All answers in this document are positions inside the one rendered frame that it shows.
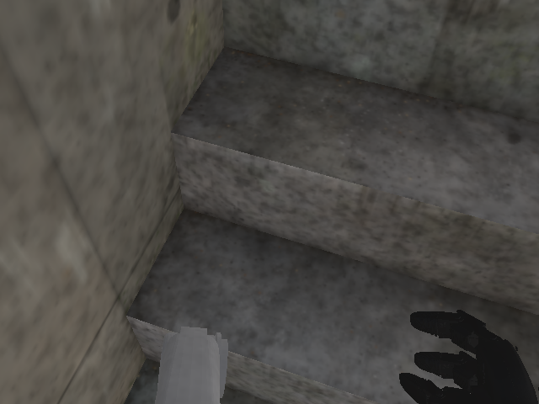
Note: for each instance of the left robot thigh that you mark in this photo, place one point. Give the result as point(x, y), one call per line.
point(193, 368)

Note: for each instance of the left robot shin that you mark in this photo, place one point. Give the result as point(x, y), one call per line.
point(165, 340)

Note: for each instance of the right robot hand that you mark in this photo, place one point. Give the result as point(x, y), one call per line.
point(496, 376)

